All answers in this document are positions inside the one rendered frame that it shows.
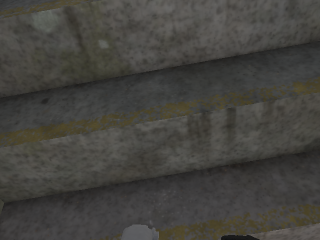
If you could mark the robot left thigh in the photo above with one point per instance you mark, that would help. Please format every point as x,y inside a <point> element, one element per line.
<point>140,232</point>

